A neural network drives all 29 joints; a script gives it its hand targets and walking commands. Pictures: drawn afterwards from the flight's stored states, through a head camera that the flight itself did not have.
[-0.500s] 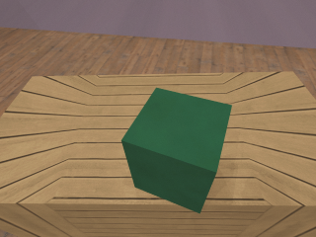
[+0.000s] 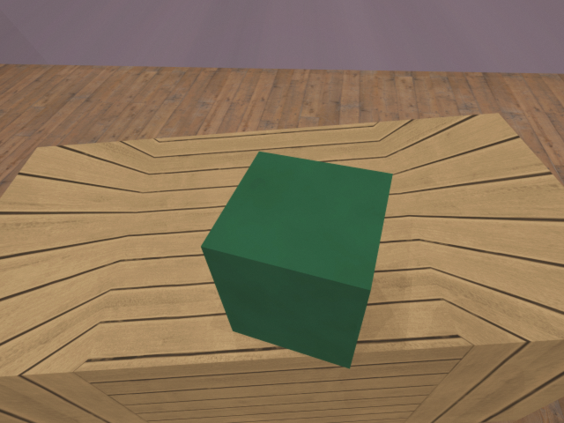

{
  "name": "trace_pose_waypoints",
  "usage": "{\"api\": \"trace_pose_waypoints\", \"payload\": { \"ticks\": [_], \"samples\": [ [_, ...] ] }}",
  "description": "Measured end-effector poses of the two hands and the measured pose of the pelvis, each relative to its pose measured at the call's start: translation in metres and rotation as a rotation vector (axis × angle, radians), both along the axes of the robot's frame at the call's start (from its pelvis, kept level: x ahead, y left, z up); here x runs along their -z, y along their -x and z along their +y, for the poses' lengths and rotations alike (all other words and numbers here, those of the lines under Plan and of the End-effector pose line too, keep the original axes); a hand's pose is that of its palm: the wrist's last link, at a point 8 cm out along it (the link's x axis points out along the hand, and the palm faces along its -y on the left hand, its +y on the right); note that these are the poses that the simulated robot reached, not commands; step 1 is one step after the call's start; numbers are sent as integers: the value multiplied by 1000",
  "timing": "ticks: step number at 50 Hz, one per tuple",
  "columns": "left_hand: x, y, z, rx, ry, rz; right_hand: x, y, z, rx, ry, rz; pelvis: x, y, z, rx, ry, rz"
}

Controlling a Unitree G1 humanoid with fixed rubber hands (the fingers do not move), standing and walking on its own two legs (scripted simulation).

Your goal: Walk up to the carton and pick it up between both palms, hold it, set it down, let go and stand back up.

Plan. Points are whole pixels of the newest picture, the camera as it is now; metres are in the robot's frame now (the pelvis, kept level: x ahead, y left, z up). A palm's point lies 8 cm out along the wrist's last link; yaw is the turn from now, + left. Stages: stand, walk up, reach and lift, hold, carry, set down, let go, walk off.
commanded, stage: walk up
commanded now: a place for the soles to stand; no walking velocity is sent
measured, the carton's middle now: (304, 260) +0.38 -0.02 +0.01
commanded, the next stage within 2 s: none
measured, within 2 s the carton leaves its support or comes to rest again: neither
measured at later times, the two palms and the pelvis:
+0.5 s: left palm out of the picture +0.12 +0.26 -0.09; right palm out of the picture +0.04 -0.26 -0.12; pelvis +0.00 +0.01 +0.00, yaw -3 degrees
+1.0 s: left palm out of the picture +0.10 +0.30 -0.10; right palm out of the picture +0.09 -0.21 -0.08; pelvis +0.00 +0.05 +0.01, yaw -2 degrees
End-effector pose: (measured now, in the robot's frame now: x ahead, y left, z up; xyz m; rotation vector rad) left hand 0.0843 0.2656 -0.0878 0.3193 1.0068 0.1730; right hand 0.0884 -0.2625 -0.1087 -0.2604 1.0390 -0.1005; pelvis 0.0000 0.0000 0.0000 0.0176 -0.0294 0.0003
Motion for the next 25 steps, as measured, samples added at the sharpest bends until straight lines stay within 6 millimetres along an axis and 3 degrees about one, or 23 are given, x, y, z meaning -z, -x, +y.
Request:
{"api": "trace_pose_waypoints", "payload": {
  "ticks": [8, 15, 25],
  "samples": [
    [-1, -6, -6, 31, 0, -16, 2, 9, -5, 23, 2, 6, 1, 1, -2, 16, 9, -2],
    [1, -2, 6, 19, -3, 17, -4, 12, 4, 33, 6, -6, -2, 0, 8, 34, -2, 13],
    [1, -32, -6, 80, 10, -35, 7, 46, 6, 103, 6, 88, 0, 0, 12, 60, 27, -2]
  ]
}}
